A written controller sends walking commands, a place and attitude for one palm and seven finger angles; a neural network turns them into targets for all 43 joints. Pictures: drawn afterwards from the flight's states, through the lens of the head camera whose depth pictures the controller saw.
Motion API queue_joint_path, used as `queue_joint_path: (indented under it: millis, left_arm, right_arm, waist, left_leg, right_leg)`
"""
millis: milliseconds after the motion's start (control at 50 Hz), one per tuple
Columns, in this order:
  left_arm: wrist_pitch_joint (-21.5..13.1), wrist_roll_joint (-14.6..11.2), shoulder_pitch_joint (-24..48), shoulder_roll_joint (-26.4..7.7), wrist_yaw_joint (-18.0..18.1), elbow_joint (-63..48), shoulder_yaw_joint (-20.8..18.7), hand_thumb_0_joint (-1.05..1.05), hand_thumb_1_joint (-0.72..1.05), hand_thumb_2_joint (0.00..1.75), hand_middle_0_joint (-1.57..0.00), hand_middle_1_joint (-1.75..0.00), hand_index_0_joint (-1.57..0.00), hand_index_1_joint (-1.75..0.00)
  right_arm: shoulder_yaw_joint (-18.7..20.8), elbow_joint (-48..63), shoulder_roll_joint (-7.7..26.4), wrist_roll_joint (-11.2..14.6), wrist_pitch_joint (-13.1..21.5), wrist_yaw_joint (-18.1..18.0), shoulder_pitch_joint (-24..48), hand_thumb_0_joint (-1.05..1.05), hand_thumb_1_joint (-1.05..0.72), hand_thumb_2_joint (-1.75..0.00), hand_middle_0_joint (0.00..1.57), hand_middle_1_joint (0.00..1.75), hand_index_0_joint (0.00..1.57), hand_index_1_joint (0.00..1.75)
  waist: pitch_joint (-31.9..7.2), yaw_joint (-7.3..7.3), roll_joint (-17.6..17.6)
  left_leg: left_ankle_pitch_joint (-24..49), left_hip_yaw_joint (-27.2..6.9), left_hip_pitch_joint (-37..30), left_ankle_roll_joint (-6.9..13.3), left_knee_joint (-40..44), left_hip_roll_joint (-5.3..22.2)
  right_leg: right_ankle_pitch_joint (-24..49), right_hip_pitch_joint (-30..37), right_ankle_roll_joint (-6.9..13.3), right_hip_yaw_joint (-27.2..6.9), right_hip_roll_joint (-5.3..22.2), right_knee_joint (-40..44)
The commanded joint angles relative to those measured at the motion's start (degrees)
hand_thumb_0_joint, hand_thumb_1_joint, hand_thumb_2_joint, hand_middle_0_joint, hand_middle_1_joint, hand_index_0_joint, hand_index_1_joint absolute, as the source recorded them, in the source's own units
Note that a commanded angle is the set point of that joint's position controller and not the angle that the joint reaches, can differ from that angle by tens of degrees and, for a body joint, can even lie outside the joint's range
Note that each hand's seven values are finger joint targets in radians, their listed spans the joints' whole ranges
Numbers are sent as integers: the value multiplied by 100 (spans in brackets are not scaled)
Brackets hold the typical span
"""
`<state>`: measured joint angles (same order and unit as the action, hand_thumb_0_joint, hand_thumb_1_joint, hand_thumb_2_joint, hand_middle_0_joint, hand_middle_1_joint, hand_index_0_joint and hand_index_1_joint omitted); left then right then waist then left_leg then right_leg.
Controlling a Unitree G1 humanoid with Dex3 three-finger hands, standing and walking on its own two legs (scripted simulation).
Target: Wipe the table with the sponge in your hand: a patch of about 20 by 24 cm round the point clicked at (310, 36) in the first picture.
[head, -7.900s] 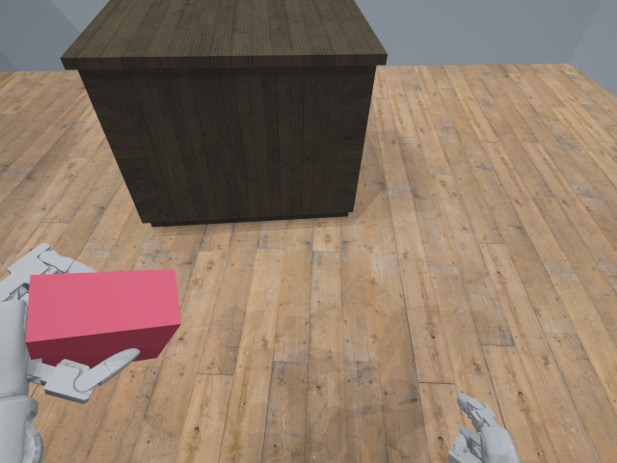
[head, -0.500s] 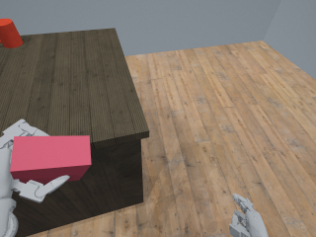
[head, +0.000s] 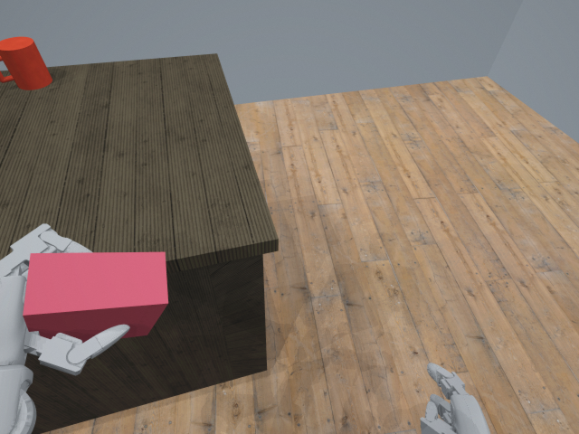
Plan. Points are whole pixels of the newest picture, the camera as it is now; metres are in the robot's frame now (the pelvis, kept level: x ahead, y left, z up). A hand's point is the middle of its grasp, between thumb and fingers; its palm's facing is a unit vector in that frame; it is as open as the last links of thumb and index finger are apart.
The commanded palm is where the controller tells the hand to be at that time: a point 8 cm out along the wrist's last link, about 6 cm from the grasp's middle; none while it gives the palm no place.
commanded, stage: look again from close up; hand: left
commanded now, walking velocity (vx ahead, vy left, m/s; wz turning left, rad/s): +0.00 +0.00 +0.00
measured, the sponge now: (118, 300) +0.23 +0.21 +0.13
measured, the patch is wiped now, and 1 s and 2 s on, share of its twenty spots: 0.00 0.00 0.00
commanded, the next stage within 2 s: shuffle to correct the standing spot in 0.10 s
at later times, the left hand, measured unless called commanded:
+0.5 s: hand (93, 276) +0.24 +0.24 +0.14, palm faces +0.38 -0.85 -0.37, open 10.0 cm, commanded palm +0.19 +0.28 +0.17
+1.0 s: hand (165, 191) +0.37 +0.20 +0.15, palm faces +0.25 -0.84 -0.48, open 10.0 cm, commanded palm +0.30 +0.26 +0.17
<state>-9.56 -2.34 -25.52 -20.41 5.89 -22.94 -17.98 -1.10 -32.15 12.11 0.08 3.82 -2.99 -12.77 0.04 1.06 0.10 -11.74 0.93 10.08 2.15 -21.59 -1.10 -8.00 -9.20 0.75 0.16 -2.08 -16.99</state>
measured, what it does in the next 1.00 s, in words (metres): walks ahead: right foot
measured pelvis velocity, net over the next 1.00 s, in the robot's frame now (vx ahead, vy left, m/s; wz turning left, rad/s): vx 0.12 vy -0.01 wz -0.10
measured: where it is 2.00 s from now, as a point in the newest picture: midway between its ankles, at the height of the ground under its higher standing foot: outside the picture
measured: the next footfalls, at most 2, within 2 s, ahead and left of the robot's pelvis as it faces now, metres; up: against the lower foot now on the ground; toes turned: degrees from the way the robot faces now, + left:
right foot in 0.94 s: +0.21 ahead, -0.08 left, +0.00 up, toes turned -10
left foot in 1.20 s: +0.25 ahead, +0.14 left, +0.00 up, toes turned -6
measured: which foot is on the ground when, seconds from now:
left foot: down 0.00-0.96, up 0.98-1.00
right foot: down 0.00-0.70, up 0.72-0.92, down 0.94-1.00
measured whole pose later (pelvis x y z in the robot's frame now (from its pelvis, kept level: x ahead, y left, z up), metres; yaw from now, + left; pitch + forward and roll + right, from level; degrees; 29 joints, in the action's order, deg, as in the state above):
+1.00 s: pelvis +0.12 -0.01 -0.04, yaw -6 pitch -2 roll -1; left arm -12.8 -2.3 -25.5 -24.8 6.8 -29.7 -22.9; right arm -0.7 -34.0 11.5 0.4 4.1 -1.3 -13.5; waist 5.6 -2.3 1.8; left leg -27.2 1.1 17.4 -0.8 -61.9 0.6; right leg -15.3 -21.6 6.0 10.1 -1.5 -39.0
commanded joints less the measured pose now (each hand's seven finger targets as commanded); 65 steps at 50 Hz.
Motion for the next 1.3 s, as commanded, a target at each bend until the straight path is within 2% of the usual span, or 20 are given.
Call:
queue_joint_path:
  millis: [0,200,340,420,580,620,660,700,780,860,880,900,920,940,960,1040,1120,1160,1240,1280]
  left_arm:
    - [-433,-69,607,-947,106,-1347,-640,0,10,130,-120,-160,-120,-160]
    - [-449,-34,692,-932,125,-1359,-615,0,10,130,-120,-160,-120,-160]
    - [-511,12,861,-912,171,-1525,-595,0,10,130,-120,-160,-120,-160]
    - [-536,46,878,-901,212,-1366,-646,0,10,130,-120,-160,-120,-160]
    - [-679,6,872,-1162,214,-1388,-910,0,10,130,-120,-160,-120,-160]
    - [-732,5,708,-1179,215,-1564,-963,0,10,130,-120,-160,-120,-160]
    - [-754,-64,611,-1209,202,-1931,-1036,0,10,130,-120,-160,-120,-160]
    - [-803,-20,541,-1224,228,-2214,-999,0,10,130,-120,-160,-120,-160]
    - [-684,-5,326,-1090,232,-2118,-953,0,10,130,-120,-160,-120,-160]
    - [-584,-18,-94,-1217,269,-1794,-1186,0,10,130,-120,-160,-120,-160]
    - [-565,-36,-116,-1257,251,-1748,-1257,0,10,130,-120,-160,-120,-160]
    - [-591,-20,-66,-1425,285,-1878,-1433,0,10,130,-120,-160,-120,-160]
    - [-706,-111,-27,-1535,283,-1892,-1622,0,10,130,-120,-160,-120,-160]
    - [-711,-171,-290,-1454,311,-1625,-1721,0,10,130,-120,-160,-120,-160]
    - [-723,-204,-383,-1395,309,-1676,-1646,0,10,130,-120,-160,-120,-160]
    - [-732,-51,107,-1140,378,-1963,-1211,0,10,130,-120,-160,-120,-160]
    - [-559,-44,358,-1196,432,-2065,-1045,0,10,130,-120,-160,-120,-160]
    - [-509,-37,509,-1226,413,-2139,-991,0,10,130,-120,-160,-120,-160]
    - [-452,-18,585,-1014,329,-1775,-916,0,10,130,-120,-160,-120,-160]
    - [-444,23,754,-992,286,-1704,-856,0,10,130,-120,-160,-120,-160]
  right_arm:
    - [255,897,669,-4,307,-48,563,0,-90,-90,20,30,20,30]
    - [271,863,678,-12,327,-42,559,0,-90,-90,20,30,20,30]
    - [310,802,759,-46,381,-59,618,0,-90,-90,20,30,20,30]
    - [298,772,717,-37,383,-81,554,0,-90,-90,20,30,20,30]
    - [348,771,674,34,326,92,576,0,-90,-90,20,30,20,30]
    - [305,742,616,47,279,120,535,0,-90,-90,20,30,20,30]
    - [341,754,693,61,256,85,413,0,-90,-90,20,30,20,30]
    - [334,832,579,-8,339,97,368,0,-90,-90,20,30,20,30]
    - [405,745,629,-16,440,155,344,0,-90,-90,20,30,20,30]
    - [293,793,604,-19,384,82,404,0,-90,-90,20,30,20,30]
    - [266,853,623,23,355,70,532,0,-90,-90,20,30,20,30]
    - [305,902,662,47,333,91,527,0,-90,-90,20,30,20,30]
    - [330,989,617,32,424,130,636,0,-90,-90,20,30,20,30]
    - [317,899,602,38,450,145,410,0,-90,-90,20,30,20,30]
    - [343,850,651,81,402,175,264,0,-90,-90,20,30,20,30]
    - [93,734,430,47,214,97,621,0,-90,-90,20,30,20,30]
    - [102,574,412,-42,320,-82,611,0,-90,-90,20,30,20,30]
    - [187,628,497,-4,365,-138,596,0,-90,-90,20,30,20,30]
    - [159,762,541,37,440,-173,657,0,-90,-90,20,30,20,30]
    - [151,791,496,26,511,-163,710,0,-90,-90,20,30,20,30]
  waist:
    - [-627,9,309]
    - [-610,1,375]
    - [-446,-52,767]
    - [-334,-43,576]
    - [-465,-42,-712]
    - [-448,-39,-363]
    - [-794,-225,645]
    - [-761,-312,1700]
    - [-237,-260,820]
    - [-575,-68,846]
    - [-795,1,635]
    - [-1296,44,127]
    - [-1489,60,-432]
    - [-1257,44,-619]
    - [-1073,67,-579]
    - [-669,-63,-420]
    - [-541,-35,-347]
    - [-408,-29,107]
    - [-276,8,1390]
    - [-243,26,1144]
  left_leg:
    - [619,-272,138,-291,515,220]
    - [199,-271,241,-256,522,262]
    - [-1660,-808,485,71,585,765]
    - [-1086,-803,516,215,175,945]
    - [-826,99,1686,-180,-2397,158]
    - [-1161,-88,1363,-83,-1637,343]
    - [603,-486,-619,145,-437,593]
    - [3647,-2111,-2465,541,-123,1824]
    - [3187,-987,-1771,624,-191,1512]
    - [3853,210,-155,-77,-1364,1010]
    - [3448,355,367,-246,-2108,856]
    - [2434,430,1548,-354,-3511,441]
    - [-578,294,2298,-469,-4948,-102]
    - [-1787,-396,2428,-343,-5513,60]
    - [-1636,-694,2282,-361,-5557,241]
    - [-1173,-280,1024,-364,-3356,566]
    - [-75,281,-8,-290,-1434,174]
    - [-101,-150,-163,-201,-592,396]
    - [-946,-1254,1400,109,777,1302]
    - [-797,-1080,1409,79,690,1306]
  right_leg:
    - [730,505,-65,-184,140,2]
    - [472,491,-50,-219,153,-71]
    - [-715,-181,108,-282,87,-1004]
    - [-340,-361,171,-241,153,-1388]
    - [1034,570,1193,-2721,1601,-721]
    - [1378,422,1075,-2315,1514,-1175]
    - [1025,-846,414,-954,522,-2635]
    - [-2117,-3245,26,21,-22,-4600]
    - [-1696,-3510,95,408,297,-4394]
    - [129,-298,197,1063,7,-1582]
    - [960,733,275,988,54,-1079]
    - [2967,2139,724,-48,799,-1439]
    - [4982,2378,1373,-1545,1915,-1359]
    - [4811,1702,1474,-2299,2385,-1038]
    - [3660,1138,1314,-2186,2429,-858]
    - [1543,-628,813,-852,1797,-447]
    - [-1028,-1197,490,-574,1405,-142]
    - [-1681,-1271,244,-565,1109,-422]
    - [-1176,-58,-78,8,218,-1606]
    - [-742,62,-71,-35,216,-1505]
